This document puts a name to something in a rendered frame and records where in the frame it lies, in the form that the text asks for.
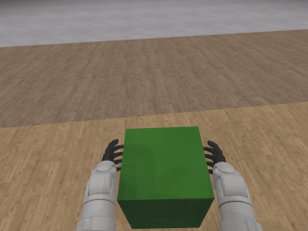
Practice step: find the robot right forearm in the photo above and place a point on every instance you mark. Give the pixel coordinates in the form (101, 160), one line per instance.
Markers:
(234, 202)

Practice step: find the robot left forearm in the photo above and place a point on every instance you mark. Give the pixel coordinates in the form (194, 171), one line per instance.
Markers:
(98, 213)

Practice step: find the carton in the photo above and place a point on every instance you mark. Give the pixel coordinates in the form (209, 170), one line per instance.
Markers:
(164, 179)

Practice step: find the left robot hand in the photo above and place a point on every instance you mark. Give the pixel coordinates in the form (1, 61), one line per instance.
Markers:
(110, 155)

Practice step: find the right robot hand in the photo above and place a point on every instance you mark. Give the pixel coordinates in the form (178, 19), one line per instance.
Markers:
(217, 156)

